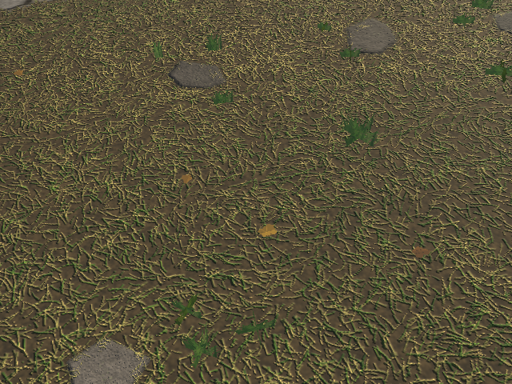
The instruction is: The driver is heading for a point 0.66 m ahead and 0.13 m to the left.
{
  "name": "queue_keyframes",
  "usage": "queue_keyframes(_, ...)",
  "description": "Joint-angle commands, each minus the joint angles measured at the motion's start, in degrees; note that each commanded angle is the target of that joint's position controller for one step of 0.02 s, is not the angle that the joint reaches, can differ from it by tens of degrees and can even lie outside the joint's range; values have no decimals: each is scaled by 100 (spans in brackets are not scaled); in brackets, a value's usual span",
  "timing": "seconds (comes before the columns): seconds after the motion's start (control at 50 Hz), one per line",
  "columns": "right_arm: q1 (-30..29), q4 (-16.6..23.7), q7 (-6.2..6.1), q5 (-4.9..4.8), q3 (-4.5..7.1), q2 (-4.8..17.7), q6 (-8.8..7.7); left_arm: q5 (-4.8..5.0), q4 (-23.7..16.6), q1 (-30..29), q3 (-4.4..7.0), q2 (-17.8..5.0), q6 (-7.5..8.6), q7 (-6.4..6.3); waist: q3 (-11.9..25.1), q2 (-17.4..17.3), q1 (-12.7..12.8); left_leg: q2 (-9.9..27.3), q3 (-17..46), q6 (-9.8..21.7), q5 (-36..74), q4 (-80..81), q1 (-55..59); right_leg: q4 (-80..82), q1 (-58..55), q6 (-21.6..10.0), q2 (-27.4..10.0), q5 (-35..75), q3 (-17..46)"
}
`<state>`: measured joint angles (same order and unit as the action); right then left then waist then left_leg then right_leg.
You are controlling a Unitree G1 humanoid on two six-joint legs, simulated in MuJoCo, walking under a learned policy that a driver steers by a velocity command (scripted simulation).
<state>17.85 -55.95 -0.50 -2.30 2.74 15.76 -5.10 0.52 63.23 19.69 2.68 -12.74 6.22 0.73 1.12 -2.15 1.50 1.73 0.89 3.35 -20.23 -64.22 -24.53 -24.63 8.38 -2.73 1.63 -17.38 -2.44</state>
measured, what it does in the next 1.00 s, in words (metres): walks ahead: left foot, then right foot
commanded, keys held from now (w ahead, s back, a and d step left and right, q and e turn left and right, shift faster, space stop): no key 1.00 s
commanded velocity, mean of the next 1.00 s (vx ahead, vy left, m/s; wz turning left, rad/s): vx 0.09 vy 0.00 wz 0.00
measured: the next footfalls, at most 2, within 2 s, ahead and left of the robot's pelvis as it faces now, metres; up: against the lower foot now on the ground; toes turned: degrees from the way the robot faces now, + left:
left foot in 0.26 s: +0.28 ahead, +0.12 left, +0.00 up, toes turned +2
right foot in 0.58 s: +0.22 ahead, -0.11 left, +0.00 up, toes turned -1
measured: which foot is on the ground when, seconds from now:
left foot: up 0.00-0.24, down 0.26-1.00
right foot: down 0.00-0.28, up 0.30-0.56, down 0.58-1.00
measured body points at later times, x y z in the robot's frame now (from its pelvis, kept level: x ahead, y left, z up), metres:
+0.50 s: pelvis +0.16 +0.03 -0.01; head +0.18 +0.04 +0.44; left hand +0.22 +0.29 -0.16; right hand +0.27 -0.21 -0.14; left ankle +0.24 +0.11 -0.74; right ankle +0.13 -0.11 -0.71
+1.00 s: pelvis +0.22 +0.01 +0.00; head +0.24 +0.01 +0.45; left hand +0.24 +0.25 -0.16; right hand +0.30 -0.25 -0.15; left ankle +0.24 +0.11 -0.74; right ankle +0.18 -0.11 -0.74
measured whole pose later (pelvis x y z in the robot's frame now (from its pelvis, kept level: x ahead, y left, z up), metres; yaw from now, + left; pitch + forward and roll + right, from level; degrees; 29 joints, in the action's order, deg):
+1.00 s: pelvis +0.22 +0.01 +0.00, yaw +0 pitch -1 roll +0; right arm 9.3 -59.1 -1.6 -0.2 2.1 12.8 -0.3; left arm 0.0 62.7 13.6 1.5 -11.0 1.2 -2.1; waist -2.1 0.0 0.2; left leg -0.4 -2.0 1.3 -13.0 -28.8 -15.3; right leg -28.5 9.0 0.1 -0.6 -19.1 -0.8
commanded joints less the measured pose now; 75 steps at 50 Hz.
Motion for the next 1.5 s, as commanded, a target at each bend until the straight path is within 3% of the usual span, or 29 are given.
queue_keyframes(0.02,-483,497,89,91,150,476,-171,-73,-216,169,-46,-464,-8,9,-679,662,-25,491,121,18,649,32,-2061,1433,-1055,-703,-1491,2173,1595)
queue_keyframes(0.06,-603,564,126,121,93,204,-80,-106,-218,267,-53,-609,-101,-92,-593,655,-72,372,-162,-194,875,630,-1685,1326,-775,-690,-1303,3734,953)
queue_keyframes(0.12,-1446,889,111,145,-52,-82,-7,-122,-280,222,-55,-830,-193,-224,-600,697,53,48,-519,-339,1591,2317,-688,1272,-25,-581,-946,4251,329)
queue_keyframes(0.18,-1566,964,124,116,-20,131,66,-44,-192,387,-20,-943,-212,-243,-379,912,18,-117,-410,-225,2087,2926,-49,1060,-170,-559,-1159,4416,426)
queue_keyframes(0.22,-1203,867,127,165,72,393,72,11,-221,134,0,-916,-220,-254,-180,911,-282,-169,-246,-8,2108,3208,311,620,-508,-423,-1273,4702,503)
queue_keyframes(0.26,-401,558,105,253,225,676,40,-5,-249,63,1,-862,-265,-239,289,604,-696,-268,-308,230,3055,3812,1450,-526,-590,-157,-922,4689,368)
queue_keyframes(0.28,41,468,72,331,281,968,45,-136,-305,294,-38,-756,-266,-223,873,48,-708,530,467,449,5269,3462,2717,-1635,146,58,-570,2962,214)
queue_keyframes(0.3,131,425,78,429,213,990,100,-163,-119,1300,-237,-9,-276,-179,1834,-1289,-252,2053,2151,1625,6576,3464,4052,-3547,1283,388,110,-1281,194)
queue_keyframes(0.32,65,430,135,334,93,565,125,-71,-20,1203,-167,-281,-300,-143,2063,-878,-325,2012,2710,1766,5571,3958,3537,-4246,1218,494,105,-2214,883)
queue_keyframes(0.34,-534,513,148,217,68,520,120,53,-163,729,-85,-547,-345,-147,1207,-569,-227,1810,2216,1540,4209,4239,2736,-4479,1602,523,-105,-2083,815)
queue_keyframes(0.36,-992,597,134,214,32,419,124,63,-261,298,-62,-580,-404,-209,687,-181,-161,1554,1867,1276,3214,4492,2073,-4361,1734,540,-290,-1757,674)
queue_keyframes(0.38,-1265,626,124,262,-19,307,121,30,-291,81,-21,-589,-488,-278,329,-52,-81,1372,1538,1116,2682,4711,1408,-4035,1642,569,-431,-1508,642)
queue_keyframes(0.42,-1483,586,101,364,-9,351,154,-23,-307,110,-21,-458,-619,-363,132,-317,123,1018,1076,892,1944,4953,581,-3037,1011,568,-537,-1233,557)
queue_keyframes(0.46,-1395,538,43,415,0,373,191,-52,-294,91,-42,-352,-660,-423,259,-437,126,928,936,936,1649,5007,464,-2199,653,566,-466,-1182,424)
queue_keyframes(0.52,-1490,538,-38,269,22,474,278,-94,-234,60,-29,-372,-727,-385,376,-383,219,854,887,799,-77,5147,152,-1002,-84,435,-385,254,243)
queue_keyframes(0.54,-1456,501,-53,224,15,445,307,-145,-215,31,-16,-397,-745,-353,251,-364,241,755,818,628,-740,5200,-110,-730,-328,349,-333,567,177)
queue_keyframes(0.58,-1178,349,-44,254,-36,284,331,-247,-342,-163,-14,-548,-754,-338,-236,-95,143,477,644,120,-1480,5113,-373,-57,-199,94,-652,406,527)
queue_keyframes(0.6,-1020,369,-63,255,9,333,365,-155,-310,-300,65,-904,-727,-350,-516,495,-128,134,260,-55,-1103,4955,25,70,632,-62,-648,-632,572)
queue_keyframes(0.62,-1063,342,-96,292,0,317,372,-111,-302,-426,52,-773,-657,-342,-607,693,-111,30,130,-130,-583,4620,605,327,1181,-59,-605,-1086,610)
queue_keyframes(0.66,-903,268,-131,283,-2,231,367,-126,-287,-615,21,-597,-515,-331,-467,877,-243,4,49,-52,230,4247,1200,535,1380,102,-626,-811,638)
queue_keyframes(0.74,-777,118,-109,266,1,209,347,-70,-235,-484,13,-543,-386,-305,-210,491,-188,16,1,62,1093,4046,1280,296,887,171,-560,187,544)
queue_keyframes(0.92,-751,-81,-107,211,18,237,417,-54,-155,-268,-6,-504,-456,-298,17,223,-121,54,-11,55,2333,3754,1565,51,471,141,-477,1366,408)
queue_keyframes(1.3,-921,-421,-176,205,68,214,524,-70,-92,-204,-6,-343,-532,-338,-235,251,-153,72,36,-8,2046,3849,1612,223,442,176,-388,1014,285)
queue_keyframes(1.34,-787,-534,-177,167,83,185,541,-22,-2,-18,17,-345,-551,-350,-222,306,-148,-134,-147,31,253,3747,1517,241,520,48,-286,-552,219)
queue_keyframes(1.38,-820,-504,-180,130,116,238,496,34,-125,-72,64,-477,-522,-377,-715,401,-136,-189,-119,128,-1595,3645,836,306,906,-233,-432,-2208,506)
queue_keyframes(1.4,-909,-445,-165,114,109,206,415,67,-163,34,73,-496,-459,-379,-940,406,-70,-140,-34,172,-1829,3575,515,407,978,-371,-589,-2587,756)
queue_keyframes(1.42,-1010,-380,-134,89,95,132,309,101,-149,221,96,-562,-377,-369,-1073,527,2,-127,-43,169,-1675,3362,190,556,852,-534,-837,-2756,1136)
queue_keyframes(1.46,-1313,-215,-32,52,60,-80,98,135,-71,583,200,-852,-237,-329,-1163,1147,117,-262,-454,77,-613,2387,-530,1204,242,-996,-1695,-2885,2370)
queue_keyframes(1.5,-1324,-136,61,31,51,-94,-34,102,-163,418,214,-858,-141,-287,-1257,1209,-10,-46,-282,227,-495,2050,-751,1244,168,-1189,-2131,-2031,2855)
Keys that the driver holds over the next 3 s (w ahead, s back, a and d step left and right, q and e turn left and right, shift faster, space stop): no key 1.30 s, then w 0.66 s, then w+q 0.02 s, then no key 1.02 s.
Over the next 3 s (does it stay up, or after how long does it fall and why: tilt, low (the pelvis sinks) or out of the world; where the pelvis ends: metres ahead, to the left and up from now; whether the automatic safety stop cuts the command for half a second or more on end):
stays up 0.67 0.01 0.00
